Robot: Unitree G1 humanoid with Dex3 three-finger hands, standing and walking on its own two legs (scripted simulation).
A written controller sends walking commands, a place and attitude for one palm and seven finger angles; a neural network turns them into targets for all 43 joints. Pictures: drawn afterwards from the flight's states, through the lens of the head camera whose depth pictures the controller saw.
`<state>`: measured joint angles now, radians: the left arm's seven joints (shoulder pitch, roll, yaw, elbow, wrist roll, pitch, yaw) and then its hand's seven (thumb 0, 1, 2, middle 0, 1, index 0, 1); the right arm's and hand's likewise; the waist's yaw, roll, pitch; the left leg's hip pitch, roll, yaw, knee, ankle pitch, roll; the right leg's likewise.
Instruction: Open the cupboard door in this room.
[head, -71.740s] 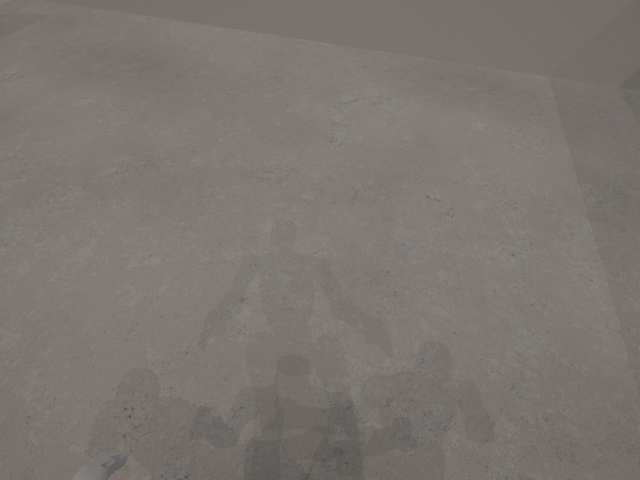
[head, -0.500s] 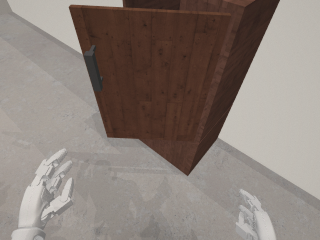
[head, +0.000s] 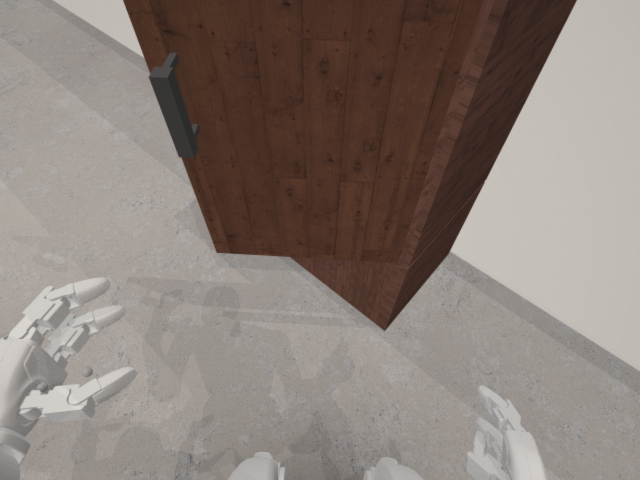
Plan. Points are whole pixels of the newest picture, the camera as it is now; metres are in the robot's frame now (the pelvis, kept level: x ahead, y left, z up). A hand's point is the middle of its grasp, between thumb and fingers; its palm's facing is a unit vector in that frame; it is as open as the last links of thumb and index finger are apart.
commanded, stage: raise the hand with hooked fingers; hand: left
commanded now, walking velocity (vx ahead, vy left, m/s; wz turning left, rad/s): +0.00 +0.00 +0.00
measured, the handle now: (180, 107) +0.58 +0.24 +0.13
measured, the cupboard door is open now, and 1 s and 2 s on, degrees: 38 38 38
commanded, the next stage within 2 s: move the hooked fingers beside the handle in 1.30 s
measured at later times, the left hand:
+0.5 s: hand (28, 324) +0.25 +0.31 +0.11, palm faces +0.04 -1.00 -0.04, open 13.6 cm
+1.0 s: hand (32, 260) +0.30 +0.31 +0.14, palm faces +0.02 -1.00 -0.02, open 14.0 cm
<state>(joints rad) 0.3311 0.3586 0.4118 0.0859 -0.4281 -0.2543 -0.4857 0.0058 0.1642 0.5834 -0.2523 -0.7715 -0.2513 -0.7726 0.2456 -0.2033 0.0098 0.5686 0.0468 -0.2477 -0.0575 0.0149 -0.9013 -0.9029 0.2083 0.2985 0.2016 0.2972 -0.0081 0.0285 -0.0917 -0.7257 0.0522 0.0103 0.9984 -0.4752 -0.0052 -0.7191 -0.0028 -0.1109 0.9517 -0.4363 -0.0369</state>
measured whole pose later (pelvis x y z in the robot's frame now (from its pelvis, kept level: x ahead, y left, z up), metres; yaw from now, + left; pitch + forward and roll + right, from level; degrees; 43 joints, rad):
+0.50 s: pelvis +0.00 +0.04 +0.02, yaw +1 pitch +7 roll -3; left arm 0.11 0.42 0.40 0.20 -0.38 -0.15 -0.46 -0.01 -0.41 0.34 -0.29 -1.14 -0.29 -1.14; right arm 0.27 -0.25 0.06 0.54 0.06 -0.26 -0.08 0.01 -0.90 -0.90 0.21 0.30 0.20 0.30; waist 0.01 0.02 -0.08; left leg -0.57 0.02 0.02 0.88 -0.43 0.04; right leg -0.54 -0.03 -0.10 0.79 -0.36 0.01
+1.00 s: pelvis +0.01 +0.03 +0.04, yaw +0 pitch +6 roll -2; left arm -0.08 0.46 0.44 0.35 -0.35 -0.08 -0.50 -0.01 -0.50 0.30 -0.30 -1.20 -0.29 -1.20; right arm 0.30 -0.28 0.05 0.56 0.06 -0.21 -0.09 0.01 -0.90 -0.90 0.21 0.30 0.20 0.30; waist 0.01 0.03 -0.06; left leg -0.46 0.01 0.04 0.73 -0.38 0.04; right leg -0.45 -0.02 -0.08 0.67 -0.32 0.01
